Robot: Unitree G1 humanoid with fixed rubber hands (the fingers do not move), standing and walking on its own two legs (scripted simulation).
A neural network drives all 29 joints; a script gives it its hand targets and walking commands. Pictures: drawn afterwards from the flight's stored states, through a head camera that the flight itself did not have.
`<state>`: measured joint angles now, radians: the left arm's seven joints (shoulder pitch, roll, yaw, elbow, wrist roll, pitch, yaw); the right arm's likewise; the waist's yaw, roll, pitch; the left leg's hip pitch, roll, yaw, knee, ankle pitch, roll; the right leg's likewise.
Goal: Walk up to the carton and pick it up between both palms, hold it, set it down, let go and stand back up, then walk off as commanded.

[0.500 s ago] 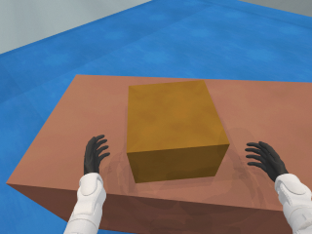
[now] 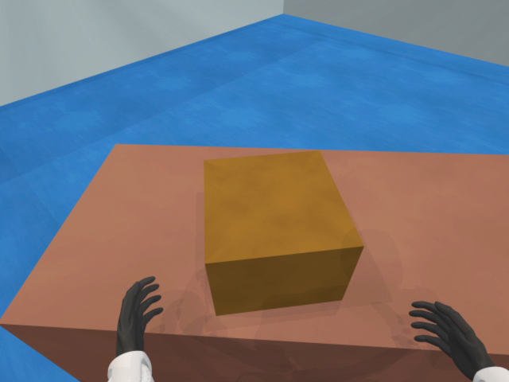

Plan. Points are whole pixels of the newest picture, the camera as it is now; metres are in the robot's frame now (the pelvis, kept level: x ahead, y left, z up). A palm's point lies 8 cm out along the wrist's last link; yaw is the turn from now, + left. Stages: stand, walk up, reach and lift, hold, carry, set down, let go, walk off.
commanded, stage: set down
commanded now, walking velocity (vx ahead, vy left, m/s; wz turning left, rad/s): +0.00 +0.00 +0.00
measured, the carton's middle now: (270, 228) +0.45 +0.02 -0.04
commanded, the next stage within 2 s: let go in 1.96 s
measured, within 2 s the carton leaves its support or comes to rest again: neither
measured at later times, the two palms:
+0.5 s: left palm (138, 335) +0.20 +0.22 -0.02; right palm (461, 357) +0.21 -0.28 -0.04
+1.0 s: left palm (128, 348) +0.19 +0.24 -0.04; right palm (431, 366) +0.20 -0.24 -0.06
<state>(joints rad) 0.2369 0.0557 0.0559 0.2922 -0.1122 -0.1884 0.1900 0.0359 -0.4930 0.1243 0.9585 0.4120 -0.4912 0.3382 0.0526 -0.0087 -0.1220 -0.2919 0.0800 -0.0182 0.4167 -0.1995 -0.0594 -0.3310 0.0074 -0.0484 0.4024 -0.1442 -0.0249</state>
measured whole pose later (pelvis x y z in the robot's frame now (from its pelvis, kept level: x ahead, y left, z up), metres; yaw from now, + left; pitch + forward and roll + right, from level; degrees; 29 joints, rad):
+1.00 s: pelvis +0.03 +0.01 +0.00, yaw +0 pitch +4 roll -1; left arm 0.30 0.15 0.05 0.30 -0.07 -0.06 0.08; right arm 0.14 -0.33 0.11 0.84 0.38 -0.39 0.16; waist 0.04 -0.03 -0.07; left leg -0.24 0.08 -0.02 0.38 -0.22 -0.06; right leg -0.27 0.01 -0.05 0.35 -0.16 -0.02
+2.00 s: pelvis +0.03 +0.01 +0.00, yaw +0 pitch +2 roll -1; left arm 0.29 0.23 0.05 0.34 -0.07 0.12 -0.02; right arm 0.14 -0.21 0.07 0.81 0.16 -0.33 0.01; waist 0.01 -0.03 -0.03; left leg -0.18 0.08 -0.02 0.38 -0.24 -0.06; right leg -0.21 0.01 -0.05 0.35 -0.17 -0.01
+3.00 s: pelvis +0.02 +0.01 +0.00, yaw +0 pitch -2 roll -1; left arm 0.28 0.39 0.05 0.66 -0.02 -0.02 -0.03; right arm 0.14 -0.25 0.06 0.67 0.07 -0.11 0.04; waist 0.01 -0.02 -0.01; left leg -0.17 0.08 -0.02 0.51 -0.30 -0.05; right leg -0.20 0.00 -0.05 0.47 -0.23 -0.01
